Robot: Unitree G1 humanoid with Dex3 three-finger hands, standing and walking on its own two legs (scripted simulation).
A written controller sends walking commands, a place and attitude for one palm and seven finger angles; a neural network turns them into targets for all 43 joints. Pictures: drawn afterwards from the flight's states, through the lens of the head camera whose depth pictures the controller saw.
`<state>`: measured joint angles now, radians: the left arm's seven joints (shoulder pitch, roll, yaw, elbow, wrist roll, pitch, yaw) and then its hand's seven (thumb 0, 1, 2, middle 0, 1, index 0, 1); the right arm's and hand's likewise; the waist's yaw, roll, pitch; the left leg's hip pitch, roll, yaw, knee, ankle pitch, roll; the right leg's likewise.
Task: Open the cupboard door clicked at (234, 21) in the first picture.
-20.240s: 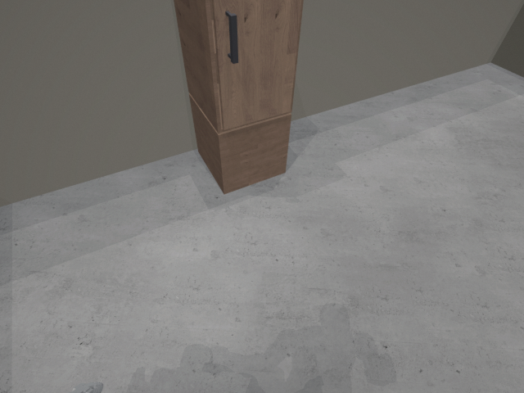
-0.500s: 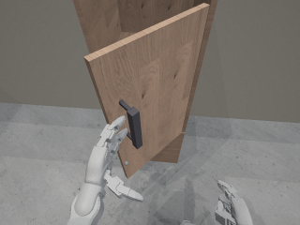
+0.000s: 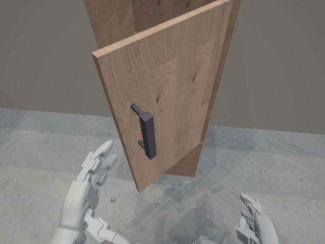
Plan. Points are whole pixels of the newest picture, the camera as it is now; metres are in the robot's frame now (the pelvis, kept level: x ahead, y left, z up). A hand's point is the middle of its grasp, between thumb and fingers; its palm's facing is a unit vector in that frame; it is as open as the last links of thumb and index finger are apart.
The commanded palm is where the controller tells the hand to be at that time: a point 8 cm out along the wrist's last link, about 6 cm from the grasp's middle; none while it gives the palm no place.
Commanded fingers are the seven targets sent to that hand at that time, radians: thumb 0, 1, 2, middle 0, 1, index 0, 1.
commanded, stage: draw the hand back to the body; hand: left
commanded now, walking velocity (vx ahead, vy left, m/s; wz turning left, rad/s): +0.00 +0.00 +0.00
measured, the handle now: (143, 132) +0.35 +0.07 +0.10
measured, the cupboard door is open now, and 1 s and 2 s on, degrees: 48 48 48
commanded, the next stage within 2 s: step back with the hand held close in 1.66 s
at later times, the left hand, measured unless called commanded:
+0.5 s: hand (85, 195) +0.19 +0.15 +0.13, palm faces -0.05 -1.00 -0.08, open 16.3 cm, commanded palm +0.16 +0.21 +0.14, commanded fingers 0.00 -0.43 0.33 -0.15 -0.30 -0.15 -0.30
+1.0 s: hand (24, 174) +0.20 +0.24 +0.18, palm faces +0.31 -0.87 -0.37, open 12.5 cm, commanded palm +0.16 +0.28 +0.20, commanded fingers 0.00 0.44 0.70 -0.18 -0.30 -0.18 -0.30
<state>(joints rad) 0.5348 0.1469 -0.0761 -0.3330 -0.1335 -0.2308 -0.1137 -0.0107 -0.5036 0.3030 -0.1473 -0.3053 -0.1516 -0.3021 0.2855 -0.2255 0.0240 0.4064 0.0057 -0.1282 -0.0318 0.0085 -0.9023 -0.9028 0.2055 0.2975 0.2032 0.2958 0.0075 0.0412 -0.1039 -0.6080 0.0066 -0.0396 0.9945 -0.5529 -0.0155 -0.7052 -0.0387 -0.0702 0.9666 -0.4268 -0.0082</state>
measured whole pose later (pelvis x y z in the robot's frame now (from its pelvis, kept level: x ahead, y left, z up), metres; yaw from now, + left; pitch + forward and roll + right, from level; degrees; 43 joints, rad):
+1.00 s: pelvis +0.01 +0.02 +0.05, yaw -1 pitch -2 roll -1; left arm 0.54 0.30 0.19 -0.43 -0.03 -0.08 0.11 0.00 0.11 0.56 -0.17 -0.31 -0.18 -0.30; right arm 0.25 -0.21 0.05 0.59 -0.01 -0.18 -0.09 0.01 -0.90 -0.90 0.21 0.30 0.20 0.30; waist 0.06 0.06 -0.01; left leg -0.15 0.00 -0.01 0.56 -0.38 0.01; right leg -0.25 -0.03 -0.04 0.54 -0.25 0.02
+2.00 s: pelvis +0.00 +0.02 +0.06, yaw -4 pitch +0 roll -1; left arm 0.49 0.35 0.40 -0.40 -0.03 -0.18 0.11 0.02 0.89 0.90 -0.20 -0.31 -0.21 -0.30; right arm 0.16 -0.24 0.00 0.58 0.00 -0.08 -0.07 0.01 -0.90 -0.90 0.21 0.30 0.21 0.30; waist 0.02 0.05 0.03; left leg -0.14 0.02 0.03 0.44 -0.29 0.01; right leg -0.25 -0.01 -0.01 0.39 -0.14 0.02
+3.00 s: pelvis -0.14 +0.02 +0.05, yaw -1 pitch +2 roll -2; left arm 0.55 0.42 0.50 -0.53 -0.03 -0.26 0.17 0.01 0.88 0.90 -0.21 -0.31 -0.21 -0.30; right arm 0.20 -0.17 -0.03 0.63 -0.02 -0.17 -0.06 0.01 -0.90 -0.90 0.21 0.30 0.20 0.30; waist 0.02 0.00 0.02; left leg -0.49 0.05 0.03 0.57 -0.12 0.02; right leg -0.33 0.07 0.00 0.86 -0.47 0.02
